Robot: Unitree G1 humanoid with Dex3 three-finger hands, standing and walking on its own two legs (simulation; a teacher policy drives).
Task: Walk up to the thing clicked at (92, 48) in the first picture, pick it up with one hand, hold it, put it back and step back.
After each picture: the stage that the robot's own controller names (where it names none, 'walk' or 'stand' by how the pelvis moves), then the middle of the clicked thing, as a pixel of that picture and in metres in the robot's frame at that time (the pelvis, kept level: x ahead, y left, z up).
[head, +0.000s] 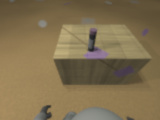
stand; (91, 41) +0.74 +0.01 +0.02
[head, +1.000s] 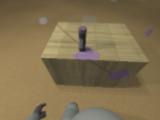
walk; (82, 40) +0.68 +0.13 +0.05
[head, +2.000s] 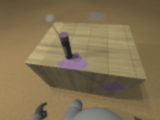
walk; (66, 47) +0.54 +0.24 +0.04
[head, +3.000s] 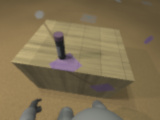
walk; (60, 47) +0.53 +0.26 +0.04
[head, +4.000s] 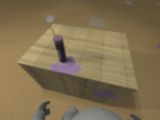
stand; (60, 50) +0.51 +0.27 +0.04
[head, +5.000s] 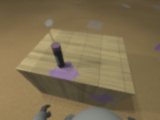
stand; (58, 56) +0.49 +0.28 +0.01
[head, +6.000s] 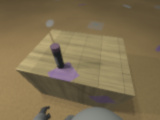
stand; (58, 57) +0.48 +0.29 +0.01
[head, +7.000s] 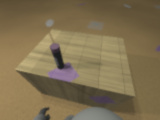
stand; (58, 57) +0.47 +0.29 +0.01
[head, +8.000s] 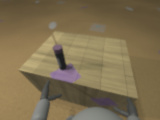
rise first; (60, 58) +0.47 +0.28 +0.01
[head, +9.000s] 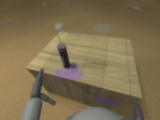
go down; (64, 57) +0.50 +0.27 +0.01
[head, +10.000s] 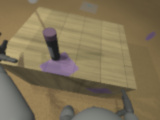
go down; (53, 47) +0.48 +0.24 +0.05
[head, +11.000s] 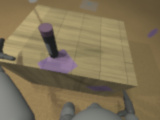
approach; (50, 43) +0.49 +0.26 +0.07
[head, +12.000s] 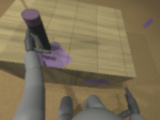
close in; (40, 35) +0.51 +0.27 +0.11
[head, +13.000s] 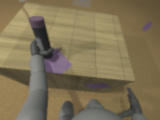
lift; (43, 40) +0.50 +0.26 +0.10
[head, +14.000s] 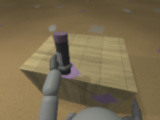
lift; (63, 55) +0.34 +0.17 +0.21
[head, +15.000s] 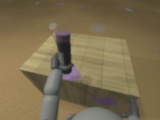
hold; (65, 54) +0.34 +0.17 +0.20
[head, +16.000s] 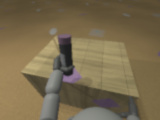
hold; (66, 56) +0.35 +0.16 +0.20
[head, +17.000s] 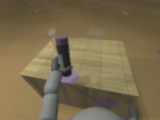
hold; (64, 57) +0.35 +0.17 +0.19
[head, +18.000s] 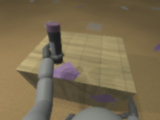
crouch; (55, 45) +0.41 +0.23 +0.21
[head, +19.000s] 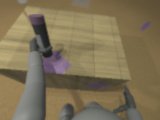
lower; (43, 38) +0.51 +0.26 +0.11
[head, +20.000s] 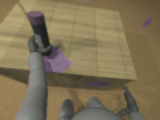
lower; (42, 37) +0.51 +0.26 +0.10
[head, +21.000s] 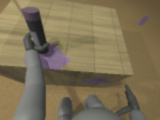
lower; (38, 34) +0.52 +0.26 +0.11
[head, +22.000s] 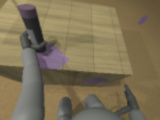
lower; (35, 32) +0.53 +0.27 +0.11
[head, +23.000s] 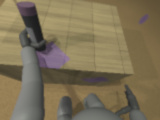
rest; (34, 31) +0.53 +0.27 +0.11
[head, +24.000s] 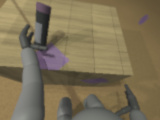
withdraw; (41, 29) +0.56 +0.24 +0.10
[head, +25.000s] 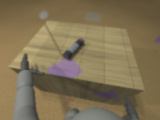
sink last; (74, 48) +0.61 +0.15 -0.02
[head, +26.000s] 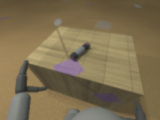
stand; (80, 50) +0.64 +0.16 -0.03
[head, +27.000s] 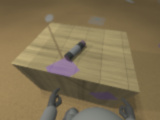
stand; (75, 50) +0.61 +0.15 -0.02
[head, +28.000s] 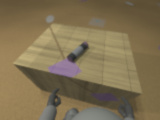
stand; (78, 51) +0.60 +0.12 -0.02
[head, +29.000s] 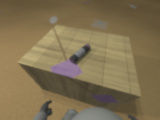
stand; (80, 53) +0.60 +0.12 -0.04
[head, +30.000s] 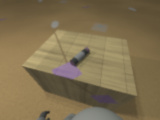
stand; (80, 56) +0.62 +0.12 -0.08
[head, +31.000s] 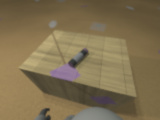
stand; (78, 57) +0.59 +0.13 -0.08
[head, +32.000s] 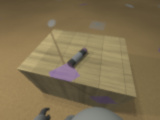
stand; (78, 56) +0.59 +0.14 -0.08
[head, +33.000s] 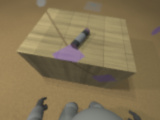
walk; (80, 37) +0.71 +0.11 -0.07
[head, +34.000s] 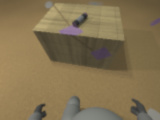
walk; (80, 19) +1.05 +0.22 -0.04
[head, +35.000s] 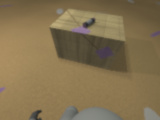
stand; (89, 22) +1.25 +0.11 -0.06
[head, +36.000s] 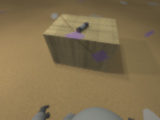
stand; (82, 27) +1.20 +0.15 -0.08
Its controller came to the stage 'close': yes
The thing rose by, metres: 0.21
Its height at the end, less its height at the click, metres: -0.09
